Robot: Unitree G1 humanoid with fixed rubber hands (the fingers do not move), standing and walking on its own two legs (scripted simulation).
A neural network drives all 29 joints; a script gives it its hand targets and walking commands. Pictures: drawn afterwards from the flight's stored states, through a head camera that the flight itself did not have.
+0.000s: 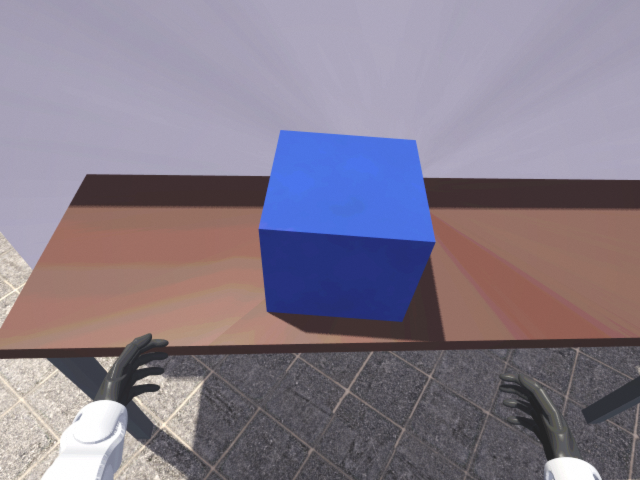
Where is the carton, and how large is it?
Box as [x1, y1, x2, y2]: [259, 130, 435, 321]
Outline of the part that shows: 280,130 259,224 259,238 267,311 401,321 435,241 415,140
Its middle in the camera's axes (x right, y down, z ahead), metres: +0.04 -0.02 +0.68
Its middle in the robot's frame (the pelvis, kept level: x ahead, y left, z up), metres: +0.52 -0.01 -0.02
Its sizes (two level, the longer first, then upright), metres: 0.241 0.241 0.216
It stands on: a table, 0.64 m high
